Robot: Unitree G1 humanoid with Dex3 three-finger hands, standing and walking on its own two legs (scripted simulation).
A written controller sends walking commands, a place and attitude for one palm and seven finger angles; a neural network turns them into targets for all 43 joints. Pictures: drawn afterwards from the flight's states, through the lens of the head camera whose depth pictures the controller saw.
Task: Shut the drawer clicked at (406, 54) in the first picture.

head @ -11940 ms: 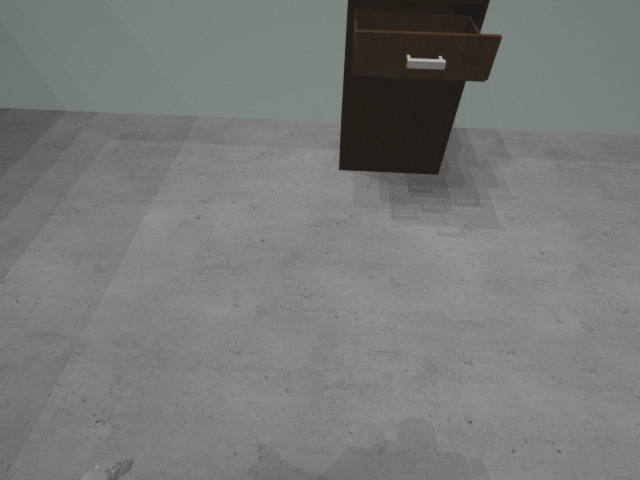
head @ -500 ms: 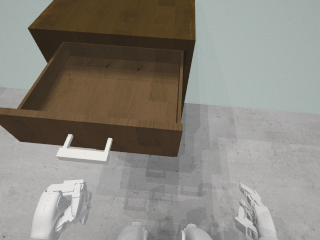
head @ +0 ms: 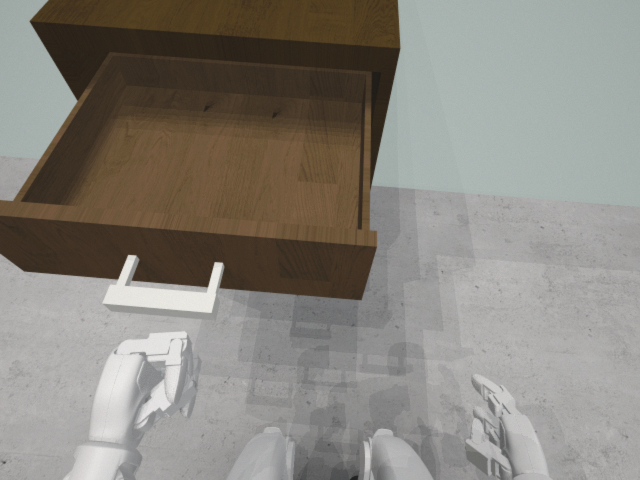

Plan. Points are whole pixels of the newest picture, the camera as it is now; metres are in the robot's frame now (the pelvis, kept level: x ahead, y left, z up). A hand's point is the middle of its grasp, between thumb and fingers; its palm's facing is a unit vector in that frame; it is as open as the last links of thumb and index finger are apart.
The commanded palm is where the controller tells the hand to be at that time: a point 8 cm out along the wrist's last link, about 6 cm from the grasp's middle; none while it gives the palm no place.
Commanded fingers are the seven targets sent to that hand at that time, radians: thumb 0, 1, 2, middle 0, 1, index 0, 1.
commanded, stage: bring the fist close to the handle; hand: left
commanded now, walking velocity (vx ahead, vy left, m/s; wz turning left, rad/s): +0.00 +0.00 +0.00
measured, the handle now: (168, 285) +0.33 +0.20 +0.05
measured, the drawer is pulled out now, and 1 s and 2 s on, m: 0.29 0.28 0.14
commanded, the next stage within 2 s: push the drawer shut in 0.20 s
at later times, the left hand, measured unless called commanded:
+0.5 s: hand (196, 368) +0.24 +0.15 +0.03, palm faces -0.04 -1.00 -0.05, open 3.3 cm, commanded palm +0.23 +0.21 +0.05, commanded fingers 0.00 0.90 0.90 -1.40 -1.60 -1.40 -1.60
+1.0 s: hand (196, 343) +0.27 +0.16 +0.03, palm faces -0.06 -1.00 -0.07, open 2.9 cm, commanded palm +0.28 +0.21 +0.05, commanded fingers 0.00 0.90 0.90 -1.40 -1.60 -1.40 -1.60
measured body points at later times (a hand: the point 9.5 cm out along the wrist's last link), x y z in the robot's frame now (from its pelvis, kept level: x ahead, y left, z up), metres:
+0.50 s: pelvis +0.00 +0.00 +0.00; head +0.09 +0.01 +0.44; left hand +0.23 +0.20 +0.04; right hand +0.19 -0.23 -0.08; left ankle +0.00 +0.09 -0.63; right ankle +0.02 -0.10 -0.63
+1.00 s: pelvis -0.02 +0.00 +0.00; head +0.08 +0.01 +0.44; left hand +0.26 +0.21 +0.04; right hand +0.16 -0.24 -0.09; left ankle +0.00 +0.09 -0.63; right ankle +0.02 -0.10 -0.63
